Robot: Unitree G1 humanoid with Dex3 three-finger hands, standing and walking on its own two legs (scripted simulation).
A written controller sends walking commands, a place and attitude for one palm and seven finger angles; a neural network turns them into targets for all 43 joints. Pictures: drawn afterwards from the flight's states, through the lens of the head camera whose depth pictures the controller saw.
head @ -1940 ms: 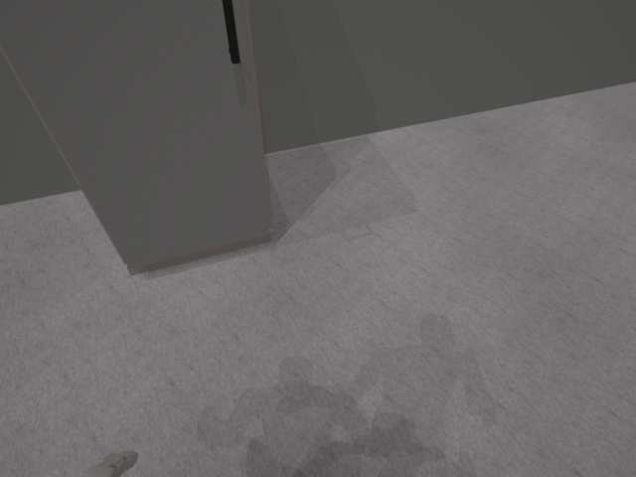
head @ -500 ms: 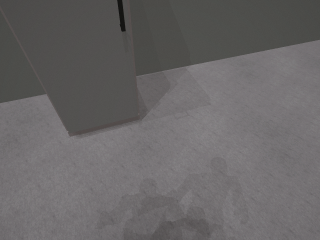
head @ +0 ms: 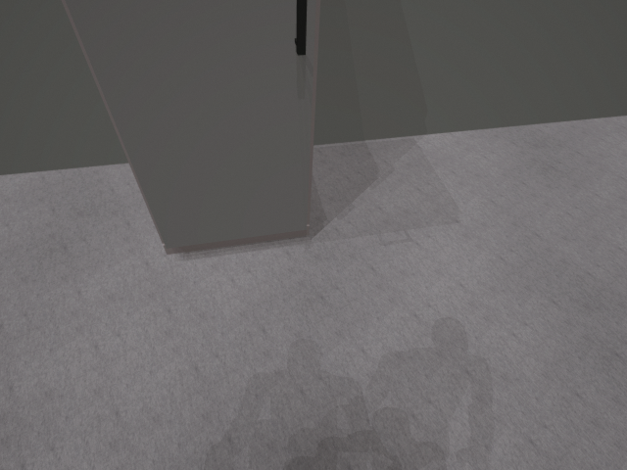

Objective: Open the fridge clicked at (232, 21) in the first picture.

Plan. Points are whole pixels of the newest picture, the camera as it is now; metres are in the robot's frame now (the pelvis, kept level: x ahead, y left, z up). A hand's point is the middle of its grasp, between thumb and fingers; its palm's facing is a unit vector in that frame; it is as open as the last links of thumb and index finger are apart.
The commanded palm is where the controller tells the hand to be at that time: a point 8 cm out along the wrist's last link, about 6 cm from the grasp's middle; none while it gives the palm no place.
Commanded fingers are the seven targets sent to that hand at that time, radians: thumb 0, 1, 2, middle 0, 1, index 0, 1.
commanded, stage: walk to a spot facing it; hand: right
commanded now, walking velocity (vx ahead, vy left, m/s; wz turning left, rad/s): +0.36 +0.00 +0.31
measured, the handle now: out of the picture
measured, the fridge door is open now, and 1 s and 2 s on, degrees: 0 0 0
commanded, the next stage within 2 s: turn to face it in 0.28 s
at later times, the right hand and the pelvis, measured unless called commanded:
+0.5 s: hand (479, 450) +0.20 -0.25 -0.18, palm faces -0.11 +0.98 -0.16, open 7.4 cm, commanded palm none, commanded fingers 0.00 -0.90 -0.90 0.20 0.30 0.20 0.30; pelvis +0.20 -0.07 +0.00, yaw +12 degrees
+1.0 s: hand (431, 314) +0.42 -0.20 -0.15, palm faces -0.35 +0.93 -0.10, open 7.3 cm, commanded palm none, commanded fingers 0.00 -0.90 -0.90 0.20 0.30 0.20 0.30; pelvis +0.31 -0.06 +0.03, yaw +19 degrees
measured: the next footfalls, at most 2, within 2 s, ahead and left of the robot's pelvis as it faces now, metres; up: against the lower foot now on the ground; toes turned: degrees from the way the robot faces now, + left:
right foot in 0.38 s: +0.33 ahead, -0.12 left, +0.00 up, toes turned +0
left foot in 1.28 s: +0.45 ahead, +0.18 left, +0.00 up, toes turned +29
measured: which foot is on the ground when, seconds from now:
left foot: down 0.00-0.38, up 0.40-1.00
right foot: up 0.00-0.36, down 0.38-1.00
